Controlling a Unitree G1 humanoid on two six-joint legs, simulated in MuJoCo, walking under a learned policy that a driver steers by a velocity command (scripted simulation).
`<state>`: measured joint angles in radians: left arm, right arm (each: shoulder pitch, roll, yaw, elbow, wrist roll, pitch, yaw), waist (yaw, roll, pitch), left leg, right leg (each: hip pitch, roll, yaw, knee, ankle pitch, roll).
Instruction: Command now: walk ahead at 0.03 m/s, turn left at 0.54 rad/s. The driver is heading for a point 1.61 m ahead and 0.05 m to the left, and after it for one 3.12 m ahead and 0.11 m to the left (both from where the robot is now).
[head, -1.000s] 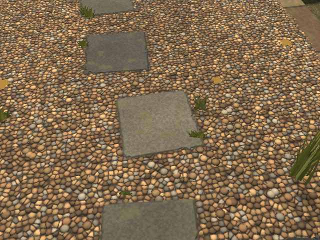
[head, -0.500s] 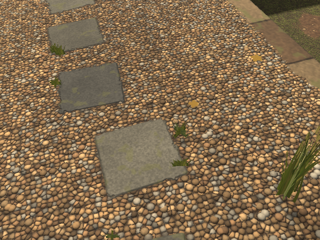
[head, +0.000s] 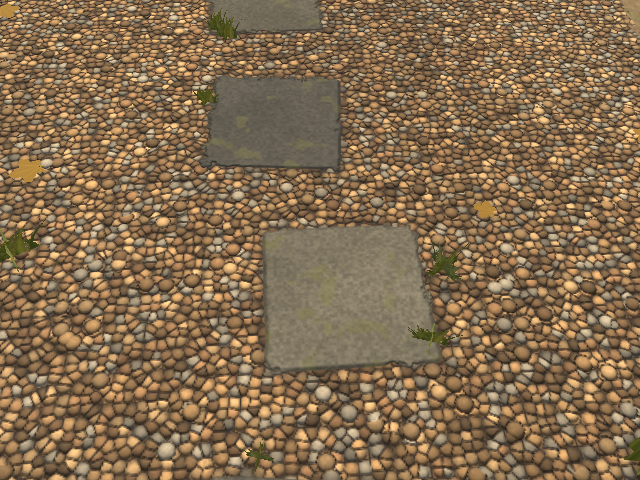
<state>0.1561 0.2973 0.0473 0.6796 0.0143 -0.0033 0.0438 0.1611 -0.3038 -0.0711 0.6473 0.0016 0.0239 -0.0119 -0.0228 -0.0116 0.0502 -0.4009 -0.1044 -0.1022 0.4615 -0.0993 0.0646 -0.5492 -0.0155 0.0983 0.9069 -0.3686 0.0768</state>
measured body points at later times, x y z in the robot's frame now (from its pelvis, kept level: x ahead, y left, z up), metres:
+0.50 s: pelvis +0.02 -0.03 +0.00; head +0.06 -0.03 +0.45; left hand +0.08 +0.27 -0.10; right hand +0.26 -0.24 -0.10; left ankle -0.01 +0.10 -0.72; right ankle +0.07 -0.16 -0.73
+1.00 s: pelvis +0.02 -0.06 -0.01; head +0.06 -0.09 +0.44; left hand +0.14 +0.23 -0.09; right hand +0.20 -0.34 -0.13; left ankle -0.03 +0.09 -0.67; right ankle +0.03 -0.14 -0.73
